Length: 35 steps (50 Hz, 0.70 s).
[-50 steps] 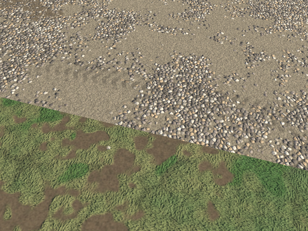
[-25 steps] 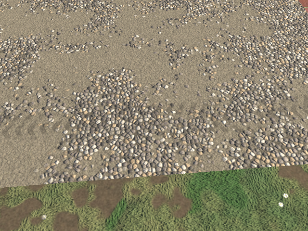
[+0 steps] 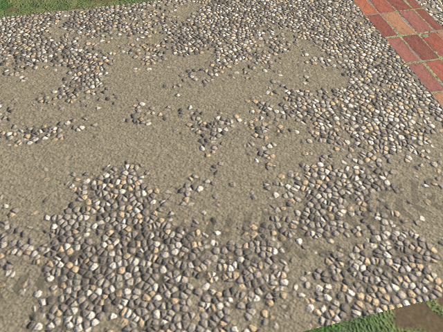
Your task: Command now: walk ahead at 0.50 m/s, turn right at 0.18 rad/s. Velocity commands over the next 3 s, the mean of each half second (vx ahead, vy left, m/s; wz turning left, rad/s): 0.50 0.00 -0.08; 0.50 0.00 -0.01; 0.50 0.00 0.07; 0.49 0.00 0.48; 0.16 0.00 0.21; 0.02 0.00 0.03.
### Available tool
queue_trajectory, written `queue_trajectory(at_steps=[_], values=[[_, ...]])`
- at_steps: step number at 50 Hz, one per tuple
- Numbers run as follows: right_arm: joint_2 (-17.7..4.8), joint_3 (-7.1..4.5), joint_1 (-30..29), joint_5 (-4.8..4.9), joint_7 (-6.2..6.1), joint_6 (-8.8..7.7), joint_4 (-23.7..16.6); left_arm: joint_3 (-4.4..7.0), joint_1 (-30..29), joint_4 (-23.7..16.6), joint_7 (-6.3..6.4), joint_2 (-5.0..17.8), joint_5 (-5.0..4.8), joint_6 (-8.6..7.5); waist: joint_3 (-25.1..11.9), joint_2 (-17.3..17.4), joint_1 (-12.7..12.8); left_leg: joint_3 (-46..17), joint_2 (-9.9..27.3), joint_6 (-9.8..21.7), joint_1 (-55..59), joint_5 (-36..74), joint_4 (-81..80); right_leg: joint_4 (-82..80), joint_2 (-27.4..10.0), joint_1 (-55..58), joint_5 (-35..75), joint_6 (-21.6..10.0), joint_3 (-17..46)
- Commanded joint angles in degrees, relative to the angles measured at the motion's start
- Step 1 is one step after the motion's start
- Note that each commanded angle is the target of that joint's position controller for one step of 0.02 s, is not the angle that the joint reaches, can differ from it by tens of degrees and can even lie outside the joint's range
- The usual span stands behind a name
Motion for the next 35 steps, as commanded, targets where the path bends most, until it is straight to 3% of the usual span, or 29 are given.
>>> queue_trajectory(at_steps=[1, 3, 6, 9, 12, 16, 19, 20, 21, 22, 23, 24, 25, 26, 27, 29, 31, 35], values=[[-5.38, -1.89, 7.47, 0.48, -0.05, -0.11, 0.34, 0.68, -2.00, -4.67, -0.81, 5.05, 0.71, -0.65, -1.94, 2.66, -3.59, -26.72, 18.39, 9.41, 18.59, -6.44, -19.71, 10.36, -6.56, -22.61, 4.92, 0.16, 0.46], [-4.55, -1.43, 8.56, 0.77, -0.11, -0.89, 2.25, 0.28, -1.30, -4.37, -1.52, 3.79, 1.56, 0.44, -1.36, 5.91, -1.84, -19.28, 14.85, 7.77, 14.23, 1.68, -21.38, 6.42, -8.07, -19.09, 5.96, 1.11, -0.74], [-5.68, -1.71, 11.67, 1.44, 0.29, -2.09, 4.46, -0.19, -3.44, -4.90, -2.05, 2.76, 1.79, 1.10, -1.25, 6.03, -1.37, -14.75, 14.11, 8.85, 14.76, 9.06, -23.46, 2.85, -9.41, -21.77, 8.65, 2.39, -3.13], [-5.63, -1.68, 14.13, 1.50, 0.37, -1.95, 6.11, -0.95, -11.82, -7.45, -2.37, 1.93, 1.61, 1.07, 0.88, 5.40, -2.85, -11.00, 12.67, 8.86, 15.89, 10.49, -25.99, -5.57, -11.83, -26.32, 14.79, 4.02, -5.83], [-6.06, -1.74, 16.46, 1.65, 0.47, -1.85, 7.55, -1.95, -18.70, -9.30, -2.69, 0.41, 1.13, 0.75, 1.40, 5.53, -4.56, -7.16, 10.82, 7.44, 16.07, 14.40, -25.77, -16.44, -11.56, -23.63, 20.98, 4.65, -8.35], [-7.12, -1.91, 19.91, 1.36, 0.18, -1.59, 9.43, -2.12, -24.01, -10.66, -2.41, 1.11, 0.77, 0.52, 1.57, 5.49, -6.09, -6.81, 12.84, 6.76, 20.54, 18.95, -23.43, -23.95, -10.21, -20.79, 22.09, 3.70, -9.75], [-7.90, -2.08, 19.81, 0.95, -0.33, -1.08, 10.35, -1.67, -23.63, -10.83, -1.93, 2.21, 0.97, 0.14, 1.44, 5.73, -4.95, -7.17, 14.92, 6.01, 24.83, 26.10, -18.98, -27.40, -8.82, -17.75, 16.58, 1.52, -9.99], [-8.25, -2.14, 19.24, 0.92, -0.49, -0.90, 10.54, -1.30, -20.44, -9.81, -1.65, 2.74, 1.18, -0.13, -0.02, 5.73, -3.30, -6.51, 14.70, 5.35, 25.42, 32.73, -14.68, -29.22, -7.39, -13.18, 14.55, 0.58, -10.48], [-8.16, -2.05, 18.80, 1.11, -0.54, -0.62, 10.81, -0.71, -13.40, -7.33, -1.25, 3.45, 1.57, -0.65, -3.47, 4.28, -0.03, -4.47, 12.87, 4.37, 24.33, 37.38, -6.01, -33.16, -5.76, -4.18, 15.32, -0.79, -11.26], [-6.86, -1.56, 18.71, 1.28, -0.56, -0.61, 10.23, 0.36, -3.56, -4.28, -0.62, 6.17, 2.51, -1.32, -9.59, 1.86, 3.53, -2.47, 10.36, 3.17, 17.23, 31.03, 6.08, -33.47, -9.55, 9.76, 14.40, -3.08, -6.91], [-1.91, -0.18, 20.63, 2.70, -0.20, -0.80, 7.22, 1.84, 4.10, -3.60, 0.12, 11.97, 3.65, -1.52, -17.72, -8.40, 4.67, 1.65, 4.03, 0.61, 0.29, 6.96, 26.23, -36.39, -26.22, 25.83, 6.40, -8.17, 15.56], [-4.40, -1.19, 22.42, 2.12, -0.40, -0.58, 7.84, 2.38, 3.50, -2.89, -0.17, 12.83, 1.35, -0.51, -19.80, -13.04, 3.25, -2.01, -1.85, 0.62, -10.07, -20.51, 37.14, -43.48, -31.85, 27.30, 6.82, -12.25, 32.64], [-7.19, -2.04, 18.43, 1.05, -0.54, -0.22, 7.71, 1.66, -1.95, -3.48, -0.37, 9.42, 0.13, -0.12, -10.82, -5.75, 1.22, -5.53, 2.21, 1.29, -14.00, -16.95, 39.65, -43.46, -28.85, 20.61, 5.66, -10.93, 24.47], [-5.69, -1.68, 15.25, 1.04, -0.06, -0.51, 7.07, 0.78, -6.02, -4.00, -0.60, 5.91, 0.02, -0.42, -5.37, -3.02, 0.06, -5.71, 4.23, 1.33, -13.72, -12.45, 37.58, -45.26, -26.18, 13.22, 8.70, -9.84, 17.51], [-4.43, -1.50, 14.39, 1.19, 0.20, -0.36, 7.18, 0.23, -8.27, -3.90, -0.67, 3.83, 0.20, -0.76, -2.60, -2.33, -1.77, -5.38, 6.10, 1.13, -11.32, -9.59, 33.84, -47.54, -23.11, 7.88, 11.51, -7.61, 12.15], [-3.22, -1.29, 15.65, -0.19, 0.84, 1.02, 8.13, -0.25, -8.62, -2.63, -0.41, 2.38, 0.08, -1.56, -1.29, -3.42, -4.08, -4.67, 7.24, -0.23, -6.90, -7.28, 30.51, -49.87, -19.72, 2.52, 17.80, -5.89, 6.01], [-2.85, -1.33, 14.54, -0.30, 1.38, 1.74, 7.85, 0.04, -6.26, -1.11, -0.44, 3.29, -0.26, -2.43, -1.47, -2.54, -4.64, -3.66, 7.37, -1.19, -7.53, -5.04, 29.20, -51.13, -19.08, 2.49, 22.97, -6.69, 3.54], [-2.83, -1.23, 5.06, -0.14, 1.67, 2.17, 4.95, 0.15, -2.26, 1.45, -0.51, 3.58, -0.47, -2.57, 1.67, -1.76, -3.28, -2.29, 8.92, -3.06, -14.52, 2.65, 21.41, -53.88, -17.95, 4.46, 24.62, -7.14, 0.07]])
Next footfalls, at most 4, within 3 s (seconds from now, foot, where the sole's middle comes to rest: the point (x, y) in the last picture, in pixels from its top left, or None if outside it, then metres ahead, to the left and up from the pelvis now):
0.44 right None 0.39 -0.12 -0.76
0.98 left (218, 262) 0.69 0.07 -0.76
1.52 right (274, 189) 0.99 -0.12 -0.76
2.06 left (209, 142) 1.21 0.13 -0.76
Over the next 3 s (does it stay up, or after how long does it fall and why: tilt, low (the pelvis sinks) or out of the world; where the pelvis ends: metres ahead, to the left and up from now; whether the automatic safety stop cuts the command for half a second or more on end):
stays up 1.20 0.03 0.02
